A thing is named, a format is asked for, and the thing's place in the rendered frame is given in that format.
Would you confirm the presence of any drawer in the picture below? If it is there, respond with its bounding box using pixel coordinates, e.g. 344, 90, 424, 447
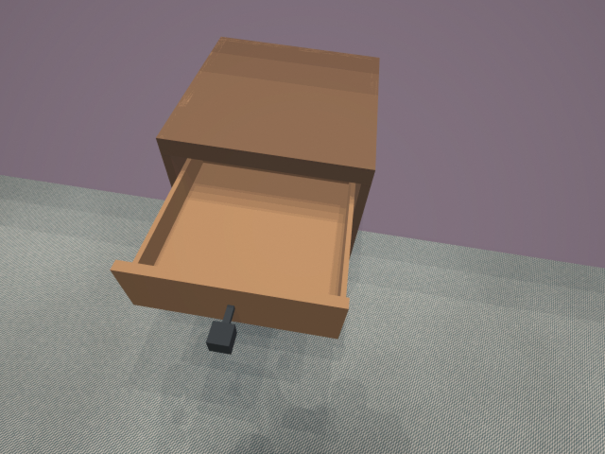
110, 158, 355, 339

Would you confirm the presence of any cabinet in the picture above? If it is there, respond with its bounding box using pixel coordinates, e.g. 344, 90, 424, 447
156, 37, 380, 260

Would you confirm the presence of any handle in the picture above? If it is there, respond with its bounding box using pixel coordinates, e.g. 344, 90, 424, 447
206, 305, 237, 355

